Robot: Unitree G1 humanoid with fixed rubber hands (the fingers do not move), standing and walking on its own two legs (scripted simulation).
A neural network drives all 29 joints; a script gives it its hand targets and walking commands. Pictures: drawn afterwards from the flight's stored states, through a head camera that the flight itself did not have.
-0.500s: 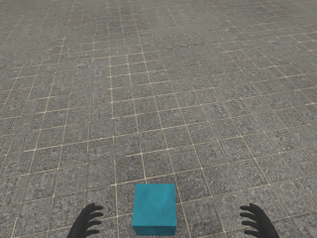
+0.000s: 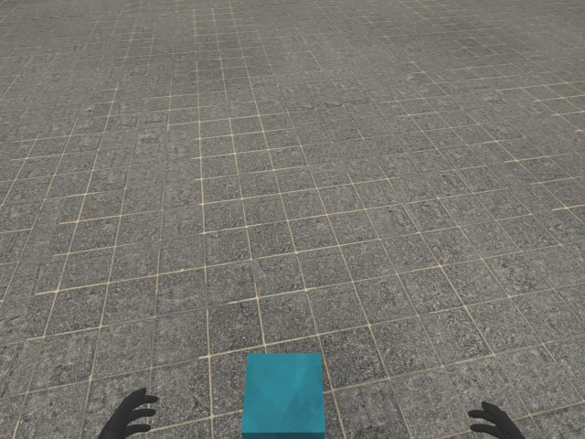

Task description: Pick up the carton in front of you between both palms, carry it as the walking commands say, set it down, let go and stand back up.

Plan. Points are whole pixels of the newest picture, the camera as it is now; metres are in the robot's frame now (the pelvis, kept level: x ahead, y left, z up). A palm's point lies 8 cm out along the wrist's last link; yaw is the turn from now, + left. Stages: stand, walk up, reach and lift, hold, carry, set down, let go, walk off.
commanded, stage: stand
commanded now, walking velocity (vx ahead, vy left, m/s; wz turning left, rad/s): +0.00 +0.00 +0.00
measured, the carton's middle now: (284, 404) +0.37 +0.06 -0.65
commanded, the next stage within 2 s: none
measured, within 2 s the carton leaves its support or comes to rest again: neither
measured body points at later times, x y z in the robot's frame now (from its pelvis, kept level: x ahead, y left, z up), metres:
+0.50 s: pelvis +0.01 +0.01 +0.00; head +0.01 +0.02 +0.45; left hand +0.14 +0.30 -0.10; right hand +0.14 -0.28 -0.09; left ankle +0.00 +0.12 -0.74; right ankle -0.04 -0.12 -0.74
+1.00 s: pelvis -0.01 +0.01 +0.01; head -0.01 +0.02 +0.46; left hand +0.10 +0.32 -0.11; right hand +0.10 -0.30 -0.10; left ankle +0.00 +0.12 -0.74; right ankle -0.04 -0.12 -0.74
